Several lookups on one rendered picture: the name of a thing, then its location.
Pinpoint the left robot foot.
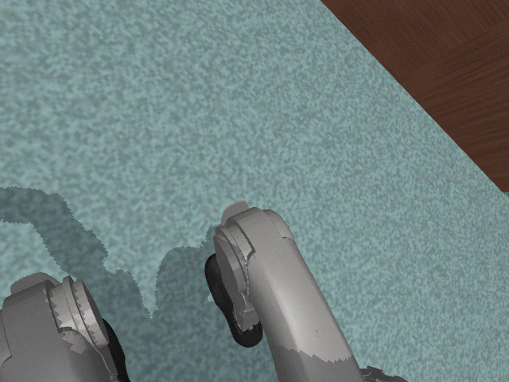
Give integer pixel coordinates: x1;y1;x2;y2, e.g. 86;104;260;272
102;318;130;382

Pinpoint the right robot foot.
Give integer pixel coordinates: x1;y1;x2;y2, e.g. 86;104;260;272
204;254;262;348

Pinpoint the right robot hand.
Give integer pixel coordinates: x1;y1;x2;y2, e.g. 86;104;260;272
360;366;408;382

